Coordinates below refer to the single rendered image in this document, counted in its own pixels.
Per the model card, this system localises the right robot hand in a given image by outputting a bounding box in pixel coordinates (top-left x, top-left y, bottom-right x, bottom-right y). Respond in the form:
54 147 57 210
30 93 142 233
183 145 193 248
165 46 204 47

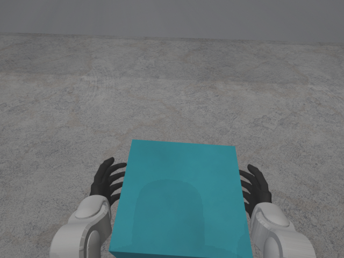
239 164 272 219

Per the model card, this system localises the carton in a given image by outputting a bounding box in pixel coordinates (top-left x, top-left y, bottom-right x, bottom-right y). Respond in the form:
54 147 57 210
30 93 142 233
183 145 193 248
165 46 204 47
109 139 253 258

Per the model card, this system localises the robot right forearm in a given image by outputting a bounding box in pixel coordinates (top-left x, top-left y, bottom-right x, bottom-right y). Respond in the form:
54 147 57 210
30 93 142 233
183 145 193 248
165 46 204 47
250 202 317 258

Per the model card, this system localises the left robot hand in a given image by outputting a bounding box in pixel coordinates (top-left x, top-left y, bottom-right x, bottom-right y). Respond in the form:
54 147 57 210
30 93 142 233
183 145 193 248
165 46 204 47
89 157 127 208

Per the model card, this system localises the robot left forearm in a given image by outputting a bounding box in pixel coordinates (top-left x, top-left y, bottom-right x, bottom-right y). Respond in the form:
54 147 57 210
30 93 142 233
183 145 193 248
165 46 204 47
49 195 112 258

